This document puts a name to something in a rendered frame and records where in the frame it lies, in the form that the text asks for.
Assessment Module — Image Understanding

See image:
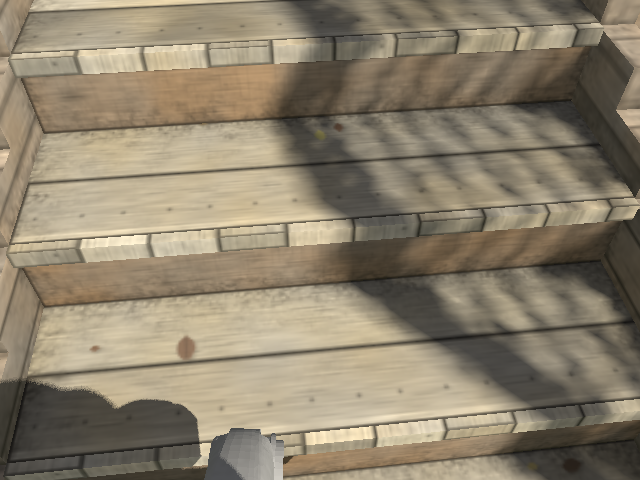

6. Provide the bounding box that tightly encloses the robot left shin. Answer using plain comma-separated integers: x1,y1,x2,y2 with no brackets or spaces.
208,435,222,463

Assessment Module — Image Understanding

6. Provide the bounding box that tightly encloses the robot left thigh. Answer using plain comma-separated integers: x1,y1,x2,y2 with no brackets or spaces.
204,428,284,480

